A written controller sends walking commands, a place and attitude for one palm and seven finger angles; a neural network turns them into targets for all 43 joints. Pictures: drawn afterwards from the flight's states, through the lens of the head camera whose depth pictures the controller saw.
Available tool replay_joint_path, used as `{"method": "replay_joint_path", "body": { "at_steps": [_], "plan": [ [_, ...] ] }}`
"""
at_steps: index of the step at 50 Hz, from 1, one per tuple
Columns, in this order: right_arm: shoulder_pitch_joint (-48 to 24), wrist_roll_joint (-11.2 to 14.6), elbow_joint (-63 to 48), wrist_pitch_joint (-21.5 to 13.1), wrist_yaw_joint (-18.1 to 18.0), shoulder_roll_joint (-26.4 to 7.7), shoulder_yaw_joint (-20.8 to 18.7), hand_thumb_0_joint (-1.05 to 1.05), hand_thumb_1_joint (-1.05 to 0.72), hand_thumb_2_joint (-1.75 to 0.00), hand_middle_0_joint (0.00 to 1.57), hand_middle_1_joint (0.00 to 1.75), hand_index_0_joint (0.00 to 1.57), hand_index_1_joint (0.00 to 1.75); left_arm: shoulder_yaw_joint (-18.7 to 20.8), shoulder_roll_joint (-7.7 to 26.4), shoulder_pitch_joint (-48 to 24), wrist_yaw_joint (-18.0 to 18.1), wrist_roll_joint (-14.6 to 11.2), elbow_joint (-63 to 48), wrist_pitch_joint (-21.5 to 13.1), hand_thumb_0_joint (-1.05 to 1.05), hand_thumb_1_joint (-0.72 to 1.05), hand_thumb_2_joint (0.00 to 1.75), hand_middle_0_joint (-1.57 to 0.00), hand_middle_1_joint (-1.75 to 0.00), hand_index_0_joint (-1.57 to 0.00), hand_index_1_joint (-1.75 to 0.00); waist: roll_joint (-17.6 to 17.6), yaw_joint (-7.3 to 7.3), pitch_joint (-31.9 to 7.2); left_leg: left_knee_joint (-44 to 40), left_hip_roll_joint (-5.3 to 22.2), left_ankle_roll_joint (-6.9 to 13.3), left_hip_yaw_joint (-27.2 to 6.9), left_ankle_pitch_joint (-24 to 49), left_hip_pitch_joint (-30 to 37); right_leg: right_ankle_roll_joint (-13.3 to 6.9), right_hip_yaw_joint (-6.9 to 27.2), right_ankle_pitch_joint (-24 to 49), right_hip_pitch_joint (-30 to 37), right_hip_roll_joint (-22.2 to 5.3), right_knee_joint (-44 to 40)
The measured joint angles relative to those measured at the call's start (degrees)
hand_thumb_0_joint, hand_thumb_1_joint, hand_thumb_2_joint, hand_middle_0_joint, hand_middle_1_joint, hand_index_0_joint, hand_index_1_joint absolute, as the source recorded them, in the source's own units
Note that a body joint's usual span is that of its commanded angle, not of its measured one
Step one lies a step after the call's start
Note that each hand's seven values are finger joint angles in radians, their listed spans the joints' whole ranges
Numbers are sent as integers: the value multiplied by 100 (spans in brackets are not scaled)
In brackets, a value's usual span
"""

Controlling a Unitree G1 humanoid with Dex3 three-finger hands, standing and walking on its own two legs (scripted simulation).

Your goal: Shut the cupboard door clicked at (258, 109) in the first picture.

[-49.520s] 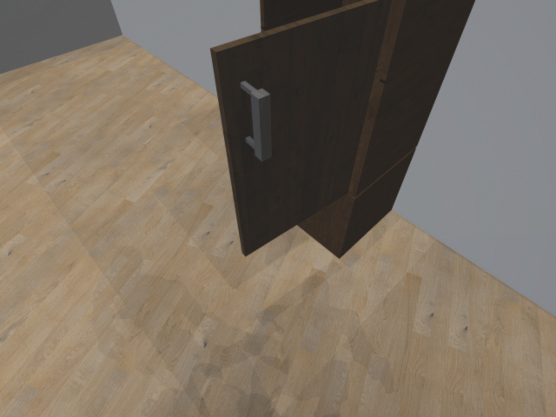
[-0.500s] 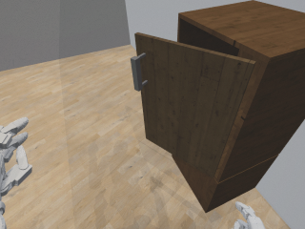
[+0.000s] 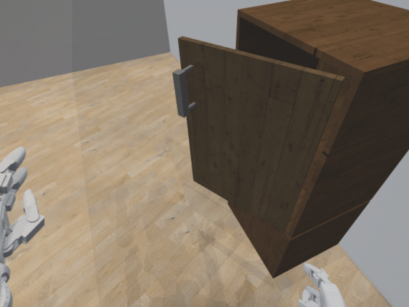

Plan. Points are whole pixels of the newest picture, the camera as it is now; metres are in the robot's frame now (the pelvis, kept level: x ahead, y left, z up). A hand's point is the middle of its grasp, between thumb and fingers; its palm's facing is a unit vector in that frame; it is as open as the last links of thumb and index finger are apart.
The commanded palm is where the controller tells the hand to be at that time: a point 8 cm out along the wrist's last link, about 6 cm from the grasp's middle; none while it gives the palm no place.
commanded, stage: step back with the hand held close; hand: left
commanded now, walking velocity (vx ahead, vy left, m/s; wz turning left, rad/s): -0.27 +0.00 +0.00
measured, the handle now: (186, 91) +0.64 +0.13 +0.11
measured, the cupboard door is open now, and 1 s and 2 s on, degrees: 29 29 29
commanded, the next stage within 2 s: stop stepping back and stand still in 1.56 s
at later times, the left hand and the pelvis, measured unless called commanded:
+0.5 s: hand (15, 248) +0.15 +0.29 +0.15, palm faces +0.40 -0.78 -0.49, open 7.4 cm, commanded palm +0.10 +0.32 +0.17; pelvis -0.05 +0.02 -0.01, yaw -2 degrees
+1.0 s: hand out of the picture +0.10 +0.29 +0.15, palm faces +0.44 -0.77 -0.46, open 7.4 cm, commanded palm +0.03 +0.33 +0.17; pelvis -0.11 +0.03 -0.03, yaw +0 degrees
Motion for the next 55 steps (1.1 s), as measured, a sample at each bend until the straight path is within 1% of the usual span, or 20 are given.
{"method": "replay_joint_path", "body": {
  "at_steps": [4, 7, 10, 15, 18, 21, 29, 34, 40, 43, 46, 48, 50, 52, 53, 55],
  "plan": [
    [-47, -4, -54, 146, -15, -97, -104, 1, -90, -89, 20, 30, 21, 30, 44, 35, 171, 36, 28, -6, -193, 1, 89, 90, -21, -30, -21, -30, 5, -107, -35, 106, 4, 24, 55, -15, -295, 31, 47, 28, -298, 1, 77],
    [-79, 10, -107, 255, -54, -173, -206, 1, -90, -89, 20, 30, 20, 30, -19, 77, 286, 36, 43, -96, -235, 1, 89, 90, -21, -30, -21, -30, -26, -174, -20, 141, -39, 59, 113, 4, -440, 76, 98, 1, -504, -44, 223],
    [-101, 33, -197, 367, -94, -202, -282, 1, -90, -89, 20, 30, 20, 30, -20, 191, 390, 32, 48, -259, -254, 1, 89, 90, -21, -30, -21, -30, -91, -233, -2, 195, -86, 97, 173, 16, -548, 118, 149, -44, -679, -92, 403],
    [-122, 55, -364, 486, -126, -146, -317, 1, -90, -89, 20, 30, 20, 30, 192, 459, 526, 64, 31, -478, -340, 1, 89, 90, -21, -30, -21, -30, -230, -300, -9, 319, -123, 138, 254, 39, -711, 161, 217, -65, -908, -130, 643],
    [-116, 61, -438, 501, -125, -102, -299, 1, -90, -89, 20, 30, 20, 30, 311, 536, 557, 102, 32, -505, -397, 1, 89, 90, -21, -30, -21, -30, -298, -304, -29, 401, -126, 158, 290, 69, -817, 179, 244, -33, -1026, -133, 740],
    [-87, 55, -477, 460, -125, -82, -267, 1, -90, -89, 20, 30, 20, 30, 340, 499, 529, 135, 72, -470, -452, 1, 89, 90, -21, -30, -21, -30, -335, -284, -40, 510, -122, 186, 304, 100, -948, 196, 248, 12, -1148, -132, 830],
    [75, 25, -468, 268, -130, -58, -197, 1, -90, -89, 20, 30, 20, 30, 299, 216, 352, 201, 284, -436, -644, 1, 89, 90, -21, -30, -21, -30, -393, -209, 35, 974, -110, 236, 270, 96, -1356, 214, 166, 46, -1488, -134, 1201],
    [190, -16, -382, 149, -108, -10, -171, 1, -90, -89, 20, 30, 21, 30, 383, 190, 203, 245, 375, -560, -797, 1, 88, 90, -21, -30, -21, -30, -455, -194, 100, 1277, -54, 226, 280, 43, -1559, 190, 99, 8, -1653, -124, 1459],
    [276, -66, -258, 39, -51, 4, -182, 1, -90, -89, 20, 30, 21, 30, 491, 204, 56, 297, 424, -674, -996, 1, 88, 90, -21, -30, -21, -30, -485, -259, 100, 1574, 31, 183, 329, -184, -1783, 156, 37, 1, -1815, -118, 1633],
    [262, -88, -192, 16, -17, 8, -197, 1, -90, -89, 20, 30, 21, 30, 510, 235, 70, 330, 402, -727, -1084, 1, 88, 90, -21, -30, -21, -30, -524, -306, 92, 1598, 52, 140, 362, -220, -1892, 157, 39, 69, -1907, -124, 1611],
    [230, -100, -150, 2, 11, 13, -212, 1, -90, -89, 20, 30, 21, 30, 506, 296, 133, 358, 384, -776, -1148, 1, 88, 90, -21, -30, -21, -30, -580, -361, 110, 1560, 63, 119, 395, -167, -1986, 160, 45, 159, -1991, -134, 1548],
    [212, -101, -152, -19, 11, 12, -213, 1, -90, -89, 20, 30, 21, 30, 523, 348, 195, 368, 385, -817, -1182, 1, 88, 90, -21, -30, -21, -30, -605, -397, 140, 1512, 81, 169, 421, -2, -2033, 160, 47, 198, -2041, -130, 1529],
    [201, -93, -173, -65, -7, 16, -217, 1, -90, -89, 20, 30, 21, 30, 582, 423, 254, 362, 400, -848, -1211, 1, 88, 90, -21, -30, -21, -30, -603, -436, 188, 1502, 116, 241, 434, 239, -2071, 164, 77, 138, -2097, -76, 1612],
    [212, -107, -160, -124, -30, 38, -239, 1, -90, -89, 20, 30, 21, 30, 636, 488, 259, 327, 412, -847, -1214, 1, 88, 90, -21, -30, -21, -30, -569, -477, 222, 1574, 118, 284, 365, 288, -2109, 149, 145, -4, -2042, 14, 1899],
    [233, -117, -131, -149, -35, 53, -250, 1, -90, -89, 20, 30, 20, 30, 657, 501, 256, 304, 421, -842, -1208, 1, 88, 90, -21, -30, -21, -30, -537, -475, 187, 1593, 129, 290, 320, 259, -2135, 147, 171, -147, -1945, 75, 2096],
    [277, -143, -67, -188, -31, 84, -259, 1, -90, -89, 20, 30, 20, 30, 720, 484, 260, 273, 435, -850, -1203, 1, 88, 90, -21, -30, -21, -30, -453, -423, 40, 1561, 197, 283, 253, 256, -2212, 145, 171, -482, -1657, 197, 2380]
  ]
}}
